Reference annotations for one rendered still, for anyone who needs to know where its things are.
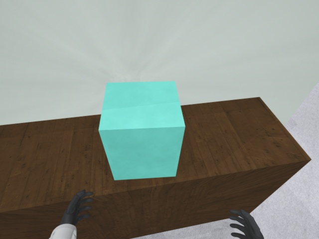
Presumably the robot left hand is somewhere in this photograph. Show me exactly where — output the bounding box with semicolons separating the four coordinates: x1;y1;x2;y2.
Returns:
60;189;93;226

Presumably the carton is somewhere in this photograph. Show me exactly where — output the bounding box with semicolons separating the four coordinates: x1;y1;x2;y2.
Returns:
99;81;185;180

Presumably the robot right hand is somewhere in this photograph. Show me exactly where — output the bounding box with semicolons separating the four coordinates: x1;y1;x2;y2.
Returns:
229;209;264;239

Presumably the pedestal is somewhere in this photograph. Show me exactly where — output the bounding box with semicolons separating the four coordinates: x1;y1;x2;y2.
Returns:
0;97;311;239

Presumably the left robot forearm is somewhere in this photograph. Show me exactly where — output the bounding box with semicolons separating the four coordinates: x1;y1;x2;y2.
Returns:
49;224;77;239

